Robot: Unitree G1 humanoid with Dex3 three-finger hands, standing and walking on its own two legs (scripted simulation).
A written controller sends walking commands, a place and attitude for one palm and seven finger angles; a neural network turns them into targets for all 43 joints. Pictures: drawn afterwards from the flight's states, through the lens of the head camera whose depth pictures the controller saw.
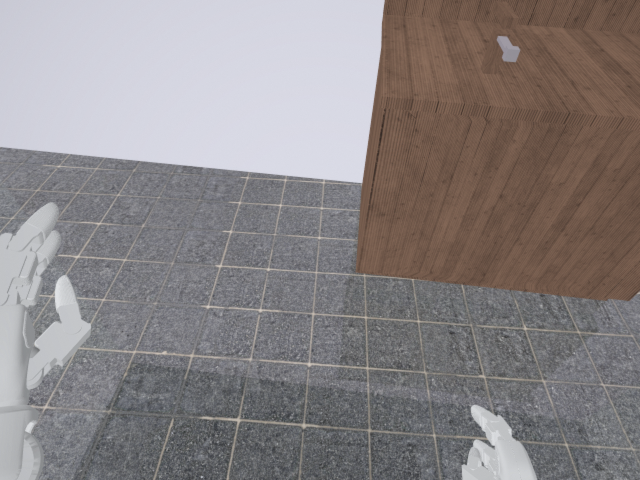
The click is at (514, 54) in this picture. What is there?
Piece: tap's lever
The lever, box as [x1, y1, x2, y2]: [502, 45, 519, 61]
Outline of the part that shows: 506,45 502,56 503,60 515,61 519,52 518,47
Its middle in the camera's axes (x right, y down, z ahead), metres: +0.46 -0.44 +0.93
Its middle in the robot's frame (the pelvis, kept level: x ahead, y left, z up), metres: +1.03 -0.39 +0.13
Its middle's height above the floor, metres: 0.90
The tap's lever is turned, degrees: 0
